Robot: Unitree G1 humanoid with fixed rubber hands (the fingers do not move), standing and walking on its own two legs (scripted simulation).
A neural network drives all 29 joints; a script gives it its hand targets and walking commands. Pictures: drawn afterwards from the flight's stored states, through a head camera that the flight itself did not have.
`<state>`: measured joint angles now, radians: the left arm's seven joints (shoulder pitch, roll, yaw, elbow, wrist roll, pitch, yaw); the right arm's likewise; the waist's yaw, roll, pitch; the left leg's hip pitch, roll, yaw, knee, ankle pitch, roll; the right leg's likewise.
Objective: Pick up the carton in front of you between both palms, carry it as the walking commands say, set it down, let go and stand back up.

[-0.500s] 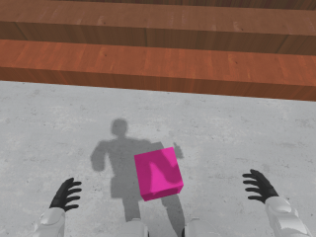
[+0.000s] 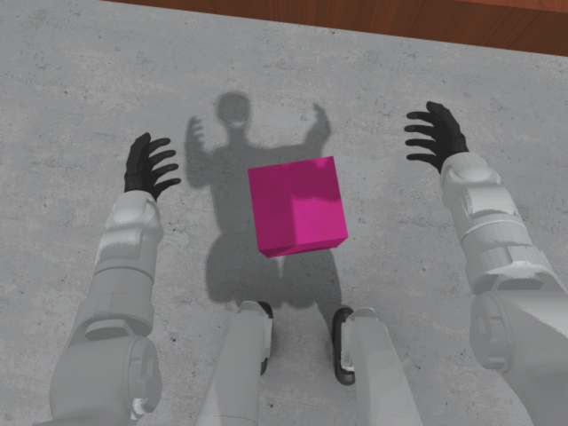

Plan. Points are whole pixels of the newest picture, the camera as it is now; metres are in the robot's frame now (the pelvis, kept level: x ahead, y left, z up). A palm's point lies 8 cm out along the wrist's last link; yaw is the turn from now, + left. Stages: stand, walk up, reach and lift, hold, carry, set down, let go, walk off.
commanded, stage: reach and lift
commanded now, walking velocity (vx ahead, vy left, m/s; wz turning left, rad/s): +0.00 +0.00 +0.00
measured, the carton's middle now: (296, 212) +0.48 +0.04 -0.54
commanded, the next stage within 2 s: none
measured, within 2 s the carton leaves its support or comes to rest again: leaves its support in 1.86 s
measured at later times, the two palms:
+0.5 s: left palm (194, 191) +0.45 +0.23 -0.24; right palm (395, 165) +0.52 -0.15 -0.25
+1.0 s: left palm (221, 214) +0.45 +0.22 -0.45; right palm (370, 194) +0.51 -0.14 -0.45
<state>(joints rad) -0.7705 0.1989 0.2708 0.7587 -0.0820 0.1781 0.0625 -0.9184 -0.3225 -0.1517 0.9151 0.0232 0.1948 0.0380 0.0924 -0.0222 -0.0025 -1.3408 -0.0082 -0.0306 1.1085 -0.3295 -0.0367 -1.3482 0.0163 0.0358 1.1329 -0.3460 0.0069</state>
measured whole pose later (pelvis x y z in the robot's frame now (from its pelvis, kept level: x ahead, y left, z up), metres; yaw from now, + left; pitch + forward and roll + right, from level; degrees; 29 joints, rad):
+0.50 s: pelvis +0.01 +0.00 -0.10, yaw +2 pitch +52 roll +3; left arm -0.93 0.12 0.41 0.85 0.00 0.03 0.06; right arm -1.09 -0.27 -0.21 0.98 -0.07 0.07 -0.02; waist 0.09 -0.02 -0.14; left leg -1.92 -0.03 -0.02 1.46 -0.45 -0.05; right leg -1.93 0.03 0.06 1.50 -0.47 0.01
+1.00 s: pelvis -0.04 +0.00 -0.27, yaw +2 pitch +41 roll +3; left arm -1.26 0.25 0.22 1.03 -0.20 0.03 0.14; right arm -1.42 -0.41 -0.02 1.17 0.17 0.06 -0.07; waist 0.08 0.00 0.25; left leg -2.29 -0.05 -0.02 2.06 -0.49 -0.07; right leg -2.30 0.05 0.06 2.10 -0.52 0.03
